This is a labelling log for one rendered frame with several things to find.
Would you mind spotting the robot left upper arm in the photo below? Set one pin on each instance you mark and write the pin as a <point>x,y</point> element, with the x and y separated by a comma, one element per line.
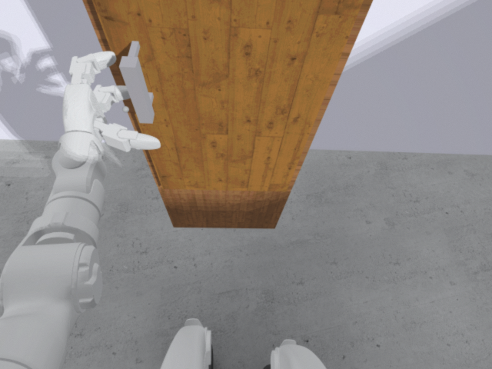
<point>45,290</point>

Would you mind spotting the handle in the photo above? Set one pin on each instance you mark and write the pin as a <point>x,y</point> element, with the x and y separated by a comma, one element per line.
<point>135,83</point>

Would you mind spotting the cupboard door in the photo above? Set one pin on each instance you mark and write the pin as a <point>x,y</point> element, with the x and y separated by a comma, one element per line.
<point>237,84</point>

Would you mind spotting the left robot forearm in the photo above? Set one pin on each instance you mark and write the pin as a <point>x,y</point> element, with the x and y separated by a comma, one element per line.
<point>73,209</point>

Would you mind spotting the robot right shin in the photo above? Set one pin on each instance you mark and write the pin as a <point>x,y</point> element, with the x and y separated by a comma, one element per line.
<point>288,341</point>

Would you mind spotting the robot right thigh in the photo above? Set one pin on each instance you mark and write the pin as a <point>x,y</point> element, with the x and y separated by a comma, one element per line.
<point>291,356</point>

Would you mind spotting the left robot hand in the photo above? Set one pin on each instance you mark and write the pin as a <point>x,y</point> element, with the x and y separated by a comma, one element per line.
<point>82,106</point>

